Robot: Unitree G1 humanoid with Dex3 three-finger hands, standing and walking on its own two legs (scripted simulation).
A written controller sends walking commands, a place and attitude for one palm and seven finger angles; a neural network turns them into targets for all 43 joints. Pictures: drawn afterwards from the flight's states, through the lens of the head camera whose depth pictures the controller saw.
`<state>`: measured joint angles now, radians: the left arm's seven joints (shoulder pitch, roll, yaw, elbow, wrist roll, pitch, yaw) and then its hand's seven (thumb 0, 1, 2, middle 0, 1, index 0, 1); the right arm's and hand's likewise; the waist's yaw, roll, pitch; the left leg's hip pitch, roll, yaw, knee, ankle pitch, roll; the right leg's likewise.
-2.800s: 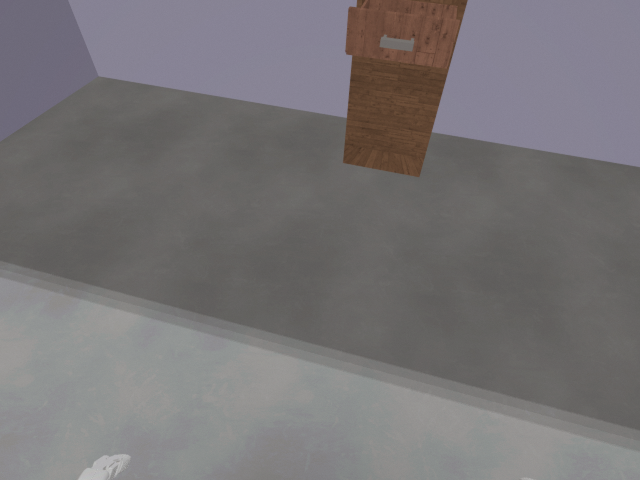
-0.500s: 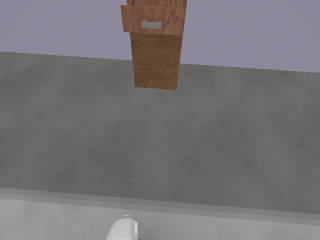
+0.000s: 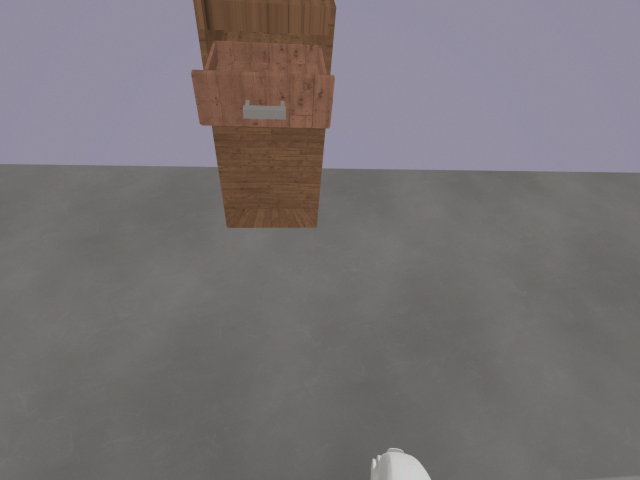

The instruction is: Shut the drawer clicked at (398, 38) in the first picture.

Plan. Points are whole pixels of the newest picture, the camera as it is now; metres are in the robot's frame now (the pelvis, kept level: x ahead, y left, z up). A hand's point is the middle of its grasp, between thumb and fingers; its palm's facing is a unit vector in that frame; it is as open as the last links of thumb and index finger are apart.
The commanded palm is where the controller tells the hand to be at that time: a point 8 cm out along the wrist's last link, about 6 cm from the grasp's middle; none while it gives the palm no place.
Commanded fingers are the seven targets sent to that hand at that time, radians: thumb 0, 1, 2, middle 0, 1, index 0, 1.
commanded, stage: walk to a spot facing it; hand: left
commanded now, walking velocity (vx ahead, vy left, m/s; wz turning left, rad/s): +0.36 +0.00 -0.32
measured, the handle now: (264, 108) +0.97 +0.19 -0.02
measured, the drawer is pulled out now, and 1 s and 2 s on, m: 0.29 0.29 0.29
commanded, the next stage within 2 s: turn to face it in 0.62 s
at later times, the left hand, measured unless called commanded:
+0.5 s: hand (258, 384) +0.31 +0.11 -0.18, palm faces -0.07 -0.97 -0.22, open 7.1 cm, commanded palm none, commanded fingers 0.00 0.90 0.90 -0.20 -0.30 -0.20 -0.30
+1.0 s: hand (250, 325) +0.43 +0.15 -0.18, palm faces +0.02 -0.98 -0.17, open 7.4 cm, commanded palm none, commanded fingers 0.00 0.90 0.90 -0.20 -0.30 -0.20 -0.30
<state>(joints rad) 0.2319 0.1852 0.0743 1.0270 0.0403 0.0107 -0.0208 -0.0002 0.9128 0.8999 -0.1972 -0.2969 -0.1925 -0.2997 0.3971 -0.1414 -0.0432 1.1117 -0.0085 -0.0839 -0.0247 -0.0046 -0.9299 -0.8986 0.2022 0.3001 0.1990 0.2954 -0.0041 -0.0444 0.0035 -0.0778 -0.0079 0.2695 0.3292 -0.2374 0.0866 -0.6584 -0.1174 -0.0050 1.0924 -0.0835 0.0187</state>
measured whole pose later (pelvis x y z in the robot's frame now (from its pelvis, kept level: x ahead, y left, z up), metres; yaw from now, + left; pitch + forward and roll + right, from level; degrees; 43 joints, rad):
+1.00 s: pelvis +0.39 -0.03 -0.01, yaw -2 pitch -1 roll +0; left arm 0.23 0.17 0.04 1.05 0.02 -0.01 0.02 0.00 0.91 0.90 -0.20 -0.30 -0.20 -0.30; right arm 0.23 -0.16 -0.03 1.04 -0.01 -0.04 -0.03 -0.01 -0.96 -0.90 0.21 0.30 0.20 0.30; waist 0.01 -0.03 0.06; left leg -0.26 0.02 0.13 0.45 -0.18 0.05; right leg -0.44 -0.09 -0.05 0.96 -0.38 0.04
